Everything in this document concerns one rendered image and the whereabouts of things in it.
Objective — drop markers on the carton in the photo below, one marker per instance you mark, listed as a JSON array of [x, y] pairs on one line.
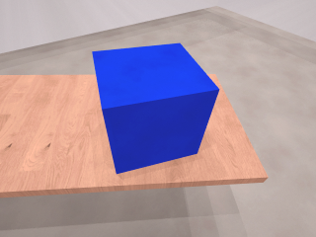
[[156, 103]]

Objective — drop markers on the table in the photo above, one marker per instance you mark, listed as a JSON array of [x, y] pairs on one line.
[[54, 141]]

